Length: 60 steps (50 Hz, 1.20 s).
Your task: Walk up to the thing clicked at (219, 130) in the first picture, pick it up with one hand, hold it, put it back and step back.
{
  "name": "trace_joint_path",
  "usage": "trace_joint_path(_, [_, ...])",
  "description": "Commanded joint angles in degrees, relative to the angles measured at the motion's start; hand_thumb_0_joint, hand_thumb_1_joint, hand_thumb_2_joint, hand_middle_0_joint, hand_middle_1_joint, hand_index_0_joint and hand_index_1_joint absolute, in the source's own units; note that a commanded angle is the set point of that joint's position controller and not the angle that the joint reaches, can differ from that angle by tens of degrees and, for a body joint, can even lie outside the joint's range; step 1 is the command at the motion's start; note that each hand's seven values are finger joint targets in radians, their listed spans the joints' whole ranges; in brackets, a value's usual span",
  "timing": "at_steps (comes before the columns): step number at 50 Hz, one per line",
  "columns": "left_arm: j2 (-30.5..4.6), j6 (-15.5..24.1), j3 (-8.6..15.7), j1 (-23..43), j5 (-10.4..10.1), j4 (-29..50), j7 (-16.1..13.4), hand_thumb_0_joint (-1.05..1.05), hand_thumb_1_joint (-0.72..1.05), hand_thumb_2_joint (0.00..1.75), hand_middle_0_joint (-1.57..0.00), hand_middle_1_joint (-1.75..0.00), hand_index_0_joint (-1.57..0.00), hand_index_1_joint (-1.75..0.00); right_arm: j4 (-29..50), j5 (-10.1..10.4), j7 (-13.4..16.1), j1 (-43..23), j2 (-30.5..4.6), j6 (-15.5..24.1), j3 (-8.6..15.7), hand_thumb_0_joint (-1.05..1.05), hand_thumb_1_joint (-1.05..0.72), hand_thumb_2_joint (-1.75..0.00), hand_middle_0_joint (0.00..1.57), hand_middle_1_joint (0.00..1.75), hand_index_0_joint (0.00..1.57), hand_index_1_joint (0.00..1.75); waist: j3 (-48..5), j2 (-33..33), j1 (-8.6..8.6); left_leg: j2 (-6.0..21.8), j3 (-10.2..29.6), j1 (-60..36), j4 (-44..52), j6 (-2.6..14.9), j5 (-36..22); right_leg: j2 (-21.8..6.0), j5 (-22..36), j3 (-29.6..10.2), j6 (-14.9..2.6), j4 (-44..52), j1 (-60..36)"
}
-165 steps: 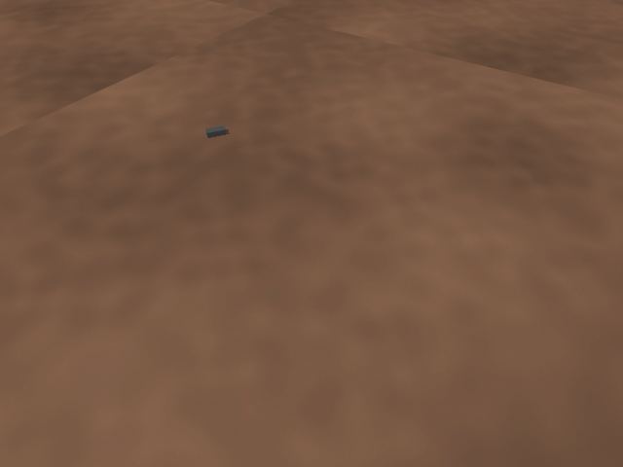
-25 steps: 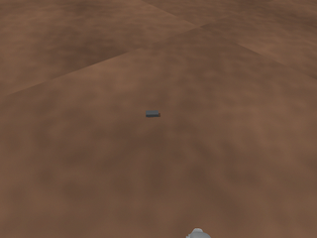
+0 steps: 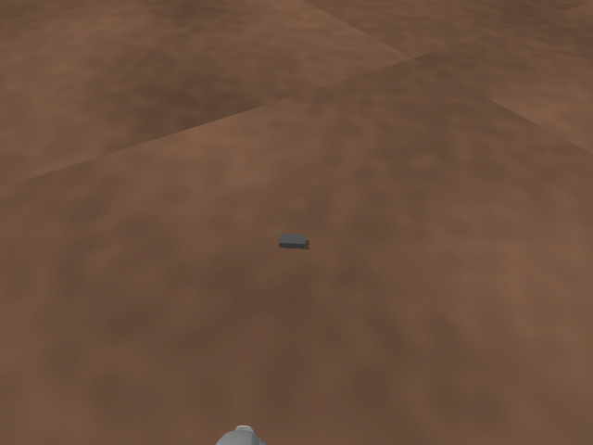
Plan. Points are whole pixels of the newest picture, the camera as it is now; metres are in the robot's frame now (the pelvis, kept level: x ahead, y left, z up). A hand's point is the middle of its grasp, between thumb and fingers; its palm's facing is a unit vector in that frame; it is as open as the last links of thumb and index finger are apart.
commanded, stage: walk up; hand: left
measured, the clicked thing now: (292, 241) +1.04 +0.11 -0.75
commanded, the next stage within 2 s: none
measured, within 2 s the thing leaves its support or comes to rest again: neither
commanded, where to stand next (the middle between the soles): +0.58 -0.12 m, yaw +2 degrees
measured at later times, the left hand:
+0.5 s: hand (184, 365) +0.26 +0.22 -0.13, palm faces -0.06 -0.91 -0.40, open 7.4 cm
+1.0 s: hand (229, 333) +0.34 +0.16 -0.16, palm faces +0.05 -0.94 -0.33, open 7.4 cm
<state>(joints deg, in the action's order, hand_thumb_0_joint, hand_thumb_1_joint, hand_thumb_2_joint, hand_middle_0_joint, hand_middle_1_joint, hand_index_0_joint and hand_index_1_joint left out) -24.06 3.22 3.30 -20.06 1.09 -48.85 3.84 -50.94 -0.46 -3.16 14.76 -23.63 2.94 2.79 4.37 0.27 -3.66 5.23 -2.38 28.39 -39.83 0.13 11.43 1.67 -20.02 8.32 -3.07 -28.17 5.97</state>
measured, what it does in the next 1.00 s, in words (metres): walks ahead: left foot, then right foot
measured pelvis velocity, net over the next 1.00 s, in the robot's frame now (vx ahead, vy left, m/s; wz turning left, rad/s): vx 0.34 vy -0.11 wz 0.06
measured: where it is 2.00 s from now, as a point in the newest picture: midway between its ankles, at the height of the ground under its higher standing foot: (349, 367)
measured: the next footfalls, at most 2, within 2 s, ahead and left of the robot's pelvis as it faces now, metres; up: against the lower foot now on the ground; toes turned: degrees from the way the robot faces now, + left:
left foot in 0.06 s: +0.18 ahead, +0.12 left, +0.00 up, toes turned +6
right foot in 0.50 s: +0.31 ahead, -0.22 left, +0.00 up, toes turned -6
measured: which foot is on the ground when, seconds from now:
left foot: up 0.00-0.04, down 0.06-0.52, up 0.54-0.94, down 0.96-1.00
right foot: down 0.00-0.08, up 0.10-0.48, down 0.50-1.00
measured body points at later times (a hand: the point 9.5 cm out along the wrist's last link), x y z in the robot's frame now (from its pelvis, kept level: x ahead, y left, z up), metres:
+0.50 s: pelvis +0.18 -0.07 -0.01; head +0.18 -0.09 +0.44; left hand +0.27 +0.27 -0.10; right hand +0.22 -0.41 -0.12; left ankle +0.14 +0.11 -0.73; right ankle +0.27 -0.21 -0.73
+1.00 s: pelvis +0.34 -0.11 -0.01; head +0.36 -0.08 +0.44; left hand +0.34 +0.21 -0.14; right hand +0.46 -0.42 -0.10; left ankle +0.42 +0.01 -0.73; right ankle +0.28 -0.21 -0.73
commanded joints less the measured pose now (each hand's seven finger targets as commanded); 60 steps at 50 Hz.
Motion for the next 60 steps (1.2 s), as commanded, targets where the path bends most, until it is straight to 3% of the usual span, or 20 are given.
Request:
trace_joint_path(1, [-14.6,1.3,4.1,2.9,-0.1,6.0,-0.7,0.0,0.9,0.9,-0.2,-0.3,-0.2,-0.3,4.4,-0.1,0.8,0.7,-10.2,3.1,4.0,0.0,-0.9,-0.9,0.2,0.3,0.2,0.3,-2.0,-2.8,3.53,-2.6,-3.6,-14.7,7.5,1.61,-3.7,-15.2,13.7,-9.4,-7.2,3.4,9.0])
trace_joint_path(3, [-10.3,1.1,2.4,-0.2,-0.3,6.6,-1.0,0.0,0.9,0.9,-0.2,-0.3,-0.2,-0.3,1.8,-1.1,1.9,11.4,-14.3,3.8,5.6,0.0,-0.9,-0.9,0.2,0.3,0.2,0.3,-9.6,8.5,8.33,-0.8,3.0,-32.6,12.5,5.34,3.4,-8.6,20.4,-4.1,-3.74,-19.3,16.0])
trace_joint_path(5, [-11.2,0.0,2.8,-3.1,-0.6,6.2,-1.7,0.0,0.9,0.9,-0.2,-0.3,-0.2,-0.3,4.3,-0.5,3.2,13.1,-20.7,3.8,7.2,0.0,-0.9,-0.9,0.2,0.3,0.2,0.3,-12.5,10.2,8.32,21.4,41.8,-40.8,22.4,15.21,15.6,-0.6,-11.9,-8.2,0.24,-38.4,35.0])
trace_joint_path(6, [-14.9,-0.4,3.4,-0.4,0.1,5.7,-2.1,0.0,0.9,0.9,-0.2,-0.3,-0.2,-0.3,4.0,0.8,3.1,11.5,-21.0,3.4,7.8,0.0,-0.9,-0.9,0.2,0.3,0.2,0.3,-8.9,7.7,8.77,23.2,42.3,-37.0,23.3,17.65,17.0,-4.2,-11.0,-12.3,-0.14,-41.4,36.2])
trace_joint_path(9, [-12.6,-0.3,3.3,0.5,-0.7,3.8,-1.6,0.0,0.9,0.9,-0.2,-0.3,-0.2,-0.3,5.7,1.0,3.4,5.8,-15.2,3.8,4.9,0.0,-0.9,-0.9,0.2,0.3,0.2,0.3,-0.5,2.4,5.38,13.8,19.1,-22.1,23.0,11.85,-2.4,-6.6,-2.1,-15.2,0.91,-38.2,30.1])
trace_joint_path(12, [-11.1,-1.0,3.3,-2.9,-0.7,2.2,-0.3,0.0,0.9,0.9,-0.2,-0.3,-0.2,-0.3,6.2,0.7,2.8,2.4,-15.3,4.5,4.6,0.0,-0.9,-0.9,0.2,0.3,0.2,0.3,0.8,7.5,2.91,10.0,8.5,-12.9,24.6,10.87,0.1,-7.7,2.4,-11.6,2.54,-31.9,23.7])
trace_joint_path(19, [-10.5,-0.8,4.0,5.4,-0.2,3.3,2.0,0.0,0.9,0.9,-0.2,-0.3,-0.2,-0.3,6.6,0.1,2.2,0.9,-18.4,4.4,5.7,0.0,-0.9,-0.9,0.2,0.3,0.2,0.3,0.8,10.8,4.18,10.0,5.9,-9.4,25.9,10.82,16.0,-9.2,10.1,-7.7,2.82,-11.9,17.1])
trace_joint_path(24, [-14.3,0.6,6.1,-4.6,0.5,-1.3,0.8,0.0,0.9,0.9,-0.2,-0.3,-0.2,-0.3,6.3,-0.8,2.3,0.7,-13.6,2.9,4.0,0.0,-0.9,-0.9,0.2,0.3,0.2,0.3,-5.5,-3.7,-1.81,5.2,0.5,-0.7,2.3,7.29,16.0,-4.9,3.5,-5.5,1.82,-6.1,-5.2])
trace_joint_path(25, [-17.6,1.3,7.4,-8.9,0.9,-1.8,0.0,0.0,0.9,0.9,-0.2,-0.3,-0.2,-0.3,6.2,-0.7,2.1,3.5,-9.5,2.8,2.6,0.0,-0.9,-0.9,0.2,0.3,0.2,0.3,-6.7,-17.3,-3.87,-0.5,-4.7,4.7,-16.0,5.34,12.5,-9.9,-10.6,-15.0,0.05,3.9,-9.7])
trace_joint_path(26, [-20.2,2.0,7.2,-8.8,0.8,0.1,-1.0,0.0,0.9,0.9,-0.2,-0.3,-0.2,-0.3,7.2,0.1,2.2,4.4,-6.9,2.7,1.2,0.0,-0.9,-0.9,0.2,0.3,0.2,0.3,-3.7,-23.1,-3.26,-6.8,-0.6,14.1,-27.2,2.37,18.5,-20.5,-13.6,-36.9,-3.68,13.4,-7.9])
trace_joint_path(28, [-20.4,1.7,6.6,-3.6,-0.8,1.6,-1.4,0.0,0.9,0.9,-0.2,-0.3,-0.2,-0.3,5.4,0.1,3.1,1.9,-14.3,2.2,3.3,0.0,-0.9,-0.9,0.2,0.3,0.2,0.3,0.1,-14.1,-1.74,-1.8,5.4,14.1,-30.6,1.35,14.5,-25.5,-7.3,-43.0,-8.81,16.7,-0.3])
trace_joint_path(32, [-14.6,2.3,4.4,2.0,-1.3,2.2,-2.3,0.0,0.9,0.9,-0.2,-0.3,-0.2,-0.3,1.1,1.4,2.0,6.6,-12.2,1.3,3.1,0.0,-0.9,-0.9,0.2,0.3,0.2,0.3,0.4,-11.5,3.22,-1.0,6.4,3.8,-23.5,1.64,5.5,-15.5,11.3,-19.0,-4.04,12.4,5.9])
trace_joint_path(39, [-14.8,2.8,4.7,0.2,-0.4,4.2,-2.3,0.0,0.9,0.9,-0.2,-0.3,-0.2,-0.3,4.4,-0.3,0.2,-1.0,-11.0,0.7,3.3,0.0,-0.9,-0.9,0.2,0.3,0.2,0.3,1.3,-7.0,0.81,-0.2,5.2,5.5,-6.6,-0.1,2.1,-18.6,2.7,-15.6,-9.76,15.0,2.8])
trace_joint_path(45, [-14.9,2.0,4.0,-1.6,-0.4,4.8,-2.1,0.0,0.9,0.9,-0.2,-0.3,-0.2,-0.3,5.7,-0.4,0.0,-3.9,-9.3,1.8,3.2,0.0,-0.9,-0.9,0.2,0.3,0.2,0.3,-0.7,-5.2,0.38,-2.5,-1.6,-5.7,4.3,1.4,0.7,-17.7,15.0,-11.2,-8.47,7.4,3.6])
trace_joint_path(48, [-12.5,1.5,2.7,-0.5,-0.5,5.8,-2.1,0.0,0.9,0.9,-0.2,-0.3,-0.2,-0.3,2.6,-0.5,1.1,7.1,-11.5,2.6,4.6,0.0,-0.9,-0.9,0.2,0.3,0.2,0.3,-5.7,1.9,6.86,-5.8,-2.6,-25.8,10.9,3.68,0.2,-12.2,23.9,-5.2,-4.93,-10.9,11.1])
trace_joint_path(49, [-8.9,1.4,1.5,-2.5,-1.2,6.3,-2.2,0.0,0.9,0.9,-0.2,-0.3,-0.2,-0.3,1.8,-1.5,1.8,13.2,-15.5,2.9,6.0,0.0,-0.9,-0.9,0.2,0.3,0.2,0.3,-10.8,11.9,9.31,2.6,10.7,-35.8,14.6,7.29,7.2,-8.2,18.1,-2.8,-1.84,-27.1,19.5])
trace_joint_path(50, [-5.8,1.1,0.9,-4.9,-1.3,6.5,-2.2,0.0,0.9,0.9,-0.2,-0.3,-0.2,-0.3,3.6,-1.6,2.6,13.2,-18.8,3.2,6.4,0.0,-0.9,-0.9,0.2,0.3,0.2,0.3,-11.3,16.6,7.78,16.7,35.4,-43.0,18.8,12.0,5.7,-0.4,-9.9,-4.7,0.89,-36.0,33.7])
trace_joint_path(51, [-12.9,0.2,2.6,-2.8,-0.9,5.2,-3.2,0.0,0.9,0.9,-0.2,-0.3,-0.2,-0.3,4.0,0.6,2.5,12.2,-20.0,2.9,6.9,0.0,-0.9,-0.9,0.2,0.3,0.2,0.3,-10.4,9.8,8.65,21.4,41.9,-38.6,21.8,17.63,8.6,-3.6,-12.9,-9.3,0.1,-40.0,34.2])
trace_joint_path(56, [-11.2,-0.6,2.4,-2.7,-1.4,2.7,-2.1,0.0,0.9,0.9,-0.2,-0.3,-0.2,-0.3,5.4,1.0,3.0,4.7,-14.4,3.4,4.3,0.0,-0.9,-0.9,0.2,0.3,0.2,0.3,0.4,6.0,4.07,10.7,13.3,-18.6,21.9,11.11,-12.1,-6.9,-0.5,-12.7,1.09,-34.0,25.8])
trace_joint_path(60, [-10.1,-0.9,2.5,-1.8,-1.1,2.3,-0.9,0.0,0.9,0.9,-0.2,-0.3,-0.2,-0.3,7.4,0.1,2.5,1.3,-14.8,3.5,4.4,0.0,-0.9,-0.9,0.2,0.3,0.2,0.3,2.2,10.1,3.58,8.4,7.6,-12.8,25.4,12.54,1.5,-8.0,5.1,-8.9,3.36,-24.1,22.8])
